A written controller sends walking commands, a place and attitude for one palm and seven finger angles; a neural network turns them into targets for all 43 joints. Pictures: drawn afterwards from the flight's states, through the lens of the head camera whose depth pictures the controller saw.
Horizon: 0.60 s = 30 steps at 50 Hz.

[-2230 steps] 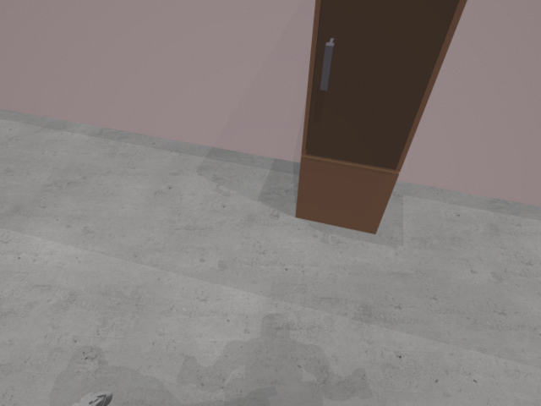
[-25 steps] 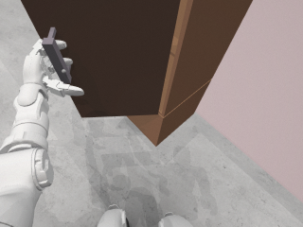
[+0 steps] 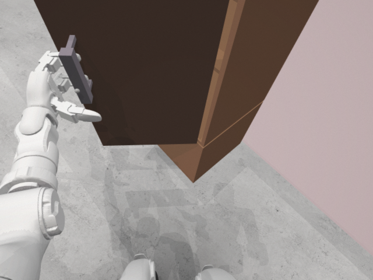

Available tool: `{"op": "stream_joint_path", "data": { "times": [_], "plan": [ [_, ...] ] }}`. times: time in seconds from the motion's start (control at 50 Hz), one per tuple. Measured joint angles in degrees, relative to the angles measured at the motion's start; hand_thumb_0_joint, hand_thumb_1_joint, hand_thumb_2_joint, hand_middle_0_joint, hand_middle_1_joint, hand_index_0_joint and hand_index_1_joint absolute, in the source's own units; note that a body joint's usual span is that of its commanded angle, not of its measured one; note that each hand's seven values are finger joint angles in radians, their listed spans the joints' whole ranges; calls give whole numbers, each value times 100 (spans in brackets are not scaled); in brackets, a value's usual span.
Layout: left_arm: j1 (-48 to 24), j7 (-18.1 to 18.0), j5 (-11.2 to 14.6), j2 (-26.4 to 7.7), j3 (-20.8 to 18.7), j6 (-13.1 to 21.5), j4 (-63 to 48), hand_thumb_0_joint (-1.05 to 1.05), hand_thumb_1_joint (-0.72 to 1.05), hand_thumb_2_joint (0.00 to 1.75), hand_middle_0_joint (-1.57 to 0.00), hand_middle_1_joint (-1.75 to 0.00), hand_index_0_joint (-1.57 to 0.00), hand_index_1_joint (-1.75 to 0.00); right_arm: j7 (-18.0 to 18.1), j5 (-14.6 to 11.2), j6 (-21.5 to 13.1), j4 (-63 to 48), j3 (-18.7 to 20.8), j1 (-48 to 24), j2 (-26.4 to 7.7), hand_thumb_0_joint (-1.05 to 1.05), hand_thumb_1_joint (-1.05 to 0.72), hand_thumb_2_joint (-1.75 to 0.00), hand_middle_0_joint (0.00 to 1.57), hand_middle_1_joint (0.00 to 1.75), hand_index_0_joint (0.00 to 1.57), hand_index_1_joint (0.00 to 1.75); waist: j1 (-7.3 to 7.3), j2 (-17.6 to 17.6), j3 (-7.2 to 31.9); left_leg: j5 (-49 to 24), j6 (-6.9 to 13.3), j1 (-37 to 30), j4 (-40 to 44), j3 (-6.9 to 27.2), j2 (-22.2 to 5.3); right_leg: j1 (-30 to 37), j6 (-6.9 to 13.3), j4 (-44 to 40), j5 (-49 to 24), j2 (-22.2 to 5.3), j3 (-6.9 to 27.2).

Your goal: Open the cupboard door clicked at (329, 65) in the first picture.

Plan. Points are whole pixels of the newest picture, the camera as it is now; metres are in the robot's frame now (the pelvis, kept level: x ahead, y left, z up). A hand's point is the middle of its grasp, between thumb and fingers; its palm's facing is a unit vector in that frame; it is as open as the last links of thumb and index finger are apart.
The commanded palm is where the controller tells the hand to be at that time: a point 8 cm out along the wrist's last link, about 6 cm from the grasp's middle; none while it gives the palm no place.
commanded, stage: close the thumb around the handle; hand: left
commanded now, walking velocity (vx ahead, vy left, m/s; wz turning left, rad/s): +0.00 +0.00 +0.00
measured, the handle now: (79, 71) +0.55 +0.21 +0.09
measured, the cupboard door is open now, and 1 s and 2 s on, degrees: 52 52 100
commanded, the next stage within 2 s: pull the door open along its arc in 0.74 s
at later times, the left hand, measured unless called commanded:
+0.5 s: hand (80, 89) +0.50 +0.20 +0.10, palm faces +0.04 -1.00 -0.01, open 8.3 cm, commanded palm +0.47 +0.24 +0.09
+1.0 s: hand (86, 90) +0.49 +0.18 +0.09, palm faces +0.04 -1.00 -0.01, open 5.9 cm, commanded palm +0.45 +0.23 +0.09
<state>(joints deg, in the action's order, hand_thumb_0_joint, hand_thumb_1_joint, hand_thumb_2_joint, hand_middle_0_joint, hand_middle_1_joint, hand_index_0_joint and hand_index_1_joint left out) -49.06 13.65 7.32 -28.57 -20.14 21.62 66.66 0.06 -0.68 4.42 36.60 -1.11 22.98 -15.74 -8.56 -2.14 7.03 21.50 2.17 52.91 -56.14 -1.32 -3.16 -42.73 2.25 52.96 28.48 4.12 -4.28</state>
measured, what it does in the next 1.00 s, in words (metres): stands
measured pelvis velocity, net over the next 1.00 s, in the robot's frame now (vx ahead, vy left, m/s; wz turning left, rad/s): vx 0.00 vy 0.00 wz -0.01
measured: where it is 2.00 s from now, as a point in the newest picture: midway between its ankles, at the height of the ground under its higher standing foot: outside the picture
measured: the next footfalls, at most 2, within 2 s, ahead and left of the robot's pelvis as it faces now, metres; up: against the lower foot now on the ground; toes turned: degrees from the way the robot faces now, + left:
none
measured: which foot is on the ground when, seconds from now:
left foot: down 0.00-1.00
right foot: down 0.00-1.00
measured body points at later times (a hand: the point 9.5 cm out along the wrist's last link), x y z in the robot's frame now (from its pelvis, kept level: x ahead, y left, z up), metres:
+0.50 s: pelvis +0.00 +0.01 +0.00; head +0.10 +0.02 +0.44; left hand +0.49 +0.25 +0.10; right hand +0.00 -0.25 -0.11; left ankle +0.05 +0.09 -0.68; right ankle -0.03 -0.10 -0.68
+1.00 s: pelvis +0.00 +0.00 +0.00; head +0.09 +0.02 +0.44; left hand +0.48 +0.24 +0.10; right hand +0.00 -0.26 -0.11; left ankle +0.05 +0.09 -0.68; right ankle -0.03 -0.10 -0.68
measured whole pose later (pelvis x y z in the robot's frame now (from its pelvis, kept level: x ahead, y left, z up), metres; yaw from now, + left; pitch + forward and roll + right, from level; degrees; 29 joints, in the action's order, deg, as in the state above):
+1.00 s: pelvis +0.00 +0.00 +0.00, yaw -1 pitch +18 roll -3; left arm -48.6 10.4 6.8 -26.1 -20.0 21.1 65.0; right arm -0.4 -0.2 4.5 36.3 -0.9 23.4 -15.5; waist -8.9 -2.5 7.2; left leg 21.5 2.4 53.4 -56.3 -2.0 -3.1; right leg -43.7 2.0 53.7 28.5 4.0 -3.5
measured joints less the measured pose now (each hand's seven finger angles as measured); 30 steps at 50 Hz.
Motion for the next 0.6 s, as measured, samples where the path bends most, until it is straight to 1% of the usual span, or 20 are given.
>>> {"op": "stream_joint_path", "data": {
  "times": [0.12, 0.22, 0.34, 0.48, 0.56, 0.6],
  "plan": [
    [-139, 11, 17, 65, 86, -73, 69, -2, -49, 31, -30, -121, -30, -121, 12, 13, -33, 16, 2, -114, -14, 1, -90, -90, 20, 30, 20, 30, -1, 9, -26, 1, 23, 86, -48, 20, 29, -70, -21, 43, 11, -26, -24],
    [-149, -107, -36, 187, 74, 5, -45, -2, -37, 36, -31, -122, -31, -122, -4, 46, -72, 18, 14, -128, -4, 1, -90, -90, 20, 30, 20, 30, -6, -14, -13, 21, 42, 142, -85, -6, 32, -132, -41, 81, 23, -35, 2],
    [-117, -214, -118, 194, -46, -34, -35, -1, -11, 47, -33, -125, -33, -125, -36, 56, -24, -12, -15, -63, 40, 1, -90, -90, 20, 30, 20, 30, -33, -41, 21, 48, 60, 105, -76, -69, 23, -125, -60, 89, 35, -35, 67],
    [-34, -198, -95, 125, -84, -63, -10, -1, 26, 63, -36, -128, -35, -128, -43, 40, 22, -13, -42, 51, 82, 1, -90, -90, 20, 30, 20, 30, -28, -50, 6, 48, 61, 27, -36, -82, 16, -51, -63, 41, 23, -27, 86],
    [9, -167, -41, 166, 8, 41, -94, 0, 48, 72, -37, -131, -37, -131, -45, 42, 18, 33, -13, 88, 77, 1, -90, -90, 20, 30, 20, 30, 4, -51, 11, 42, 55, 20, -31, -65, 21, -33, -59, 26, 18, -27, 70],
    [-54, -144, -40, 162, 39, 25, -1, 0, 58, 77, -38, -132, -38, -132, -40, 35, 28, 63, -19, 69, 62, 1, -90, -90, 20, 30, 20, 30, -3, -41, 5, 39, 56, 30, -40, -51, 28, -38, -59, 36, 21, -32, 54]
  ]
}}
